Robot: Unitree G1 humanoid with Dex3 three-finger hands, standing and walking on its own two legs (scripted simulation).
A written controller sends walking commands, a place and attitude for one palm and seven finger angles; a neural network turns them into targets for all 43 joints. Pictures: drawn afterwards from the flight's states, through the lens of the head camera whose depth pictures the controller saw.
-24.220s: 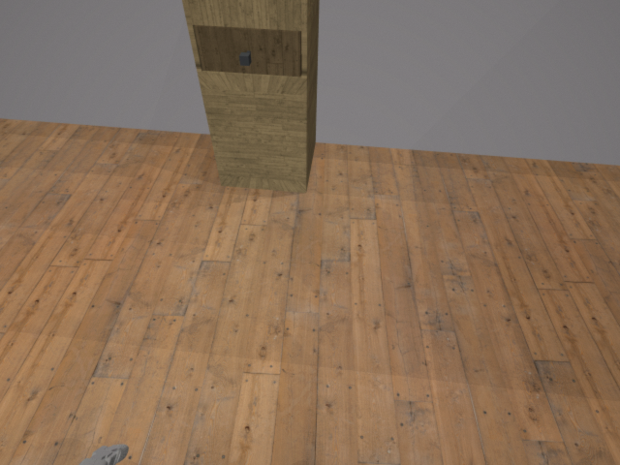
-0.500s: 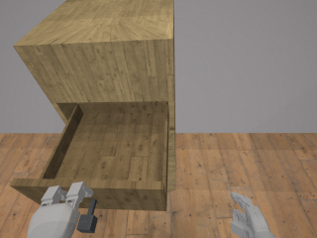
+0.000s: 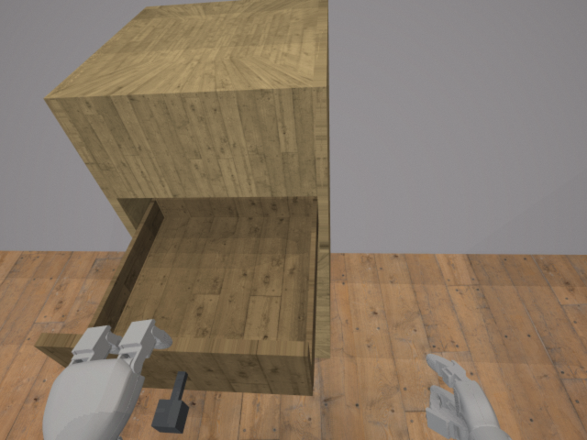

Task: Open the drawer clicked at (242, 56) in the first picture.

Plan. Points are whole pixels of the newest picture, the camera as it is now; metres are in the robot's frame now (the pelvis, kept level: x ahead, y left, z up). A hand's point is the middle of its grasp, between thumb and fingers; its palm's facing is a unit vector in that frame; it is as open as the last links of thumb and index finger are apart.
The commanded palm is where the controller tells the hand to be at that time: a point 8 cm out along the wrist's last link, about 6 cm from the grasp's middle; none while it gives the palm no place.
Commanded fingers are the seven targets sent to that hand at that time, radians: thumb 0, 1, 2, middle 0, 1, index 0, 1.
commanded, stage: lift the hand off the handle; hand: left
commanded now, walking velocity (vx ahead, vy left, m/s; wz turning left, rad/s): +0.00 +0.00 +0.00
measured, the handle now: (175, 401) +0.18 +0.21 -0.06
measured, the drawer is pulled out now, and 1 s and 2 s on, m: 0.30 0.30 0.30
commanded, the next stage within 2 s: draw the hand back to the body in 0.50 s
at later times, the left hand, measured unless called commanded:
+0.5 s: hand (120, 393) +0.15 +0.21 +0.09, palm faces +0.09 -0.18 -0.98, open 13.9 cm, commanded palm +0.12 +0.20 +0.14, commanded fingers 0.00 -0.50 0.30 -0.30 -1.20 -0.30 -1.20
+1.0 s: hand (94, 386) +0.15 +0.23 +0.11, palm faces +0.05 -0.16 -0.99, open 13.9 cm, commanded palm +0.12 +0.23 +0.16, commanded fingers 0.00 -0.50 0.30 -0.30 -1.20 -0.30 -1.20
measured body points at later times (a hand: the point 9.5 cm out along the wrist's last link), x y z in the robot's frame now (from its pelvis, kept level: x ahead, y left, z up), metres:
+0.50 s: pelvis +0.01 +0.01 +0.01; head +0.00 -0.04 +0.46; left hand +0.14 +0.22 +0.14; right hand +0.23 -0.18 -0.07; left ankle -0.01 +0.12 -0.70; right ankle +0.00 -0.11 -0.70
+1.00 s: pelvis +0.00 +0.00 +0.02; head +0.00 -0.04 +0.47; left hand +0.14 +0.24 +0.16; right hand +0.23 -0.20 -0.06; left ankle -0.01 +0.12 -0.70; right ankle +0.00 -0.11 -0.70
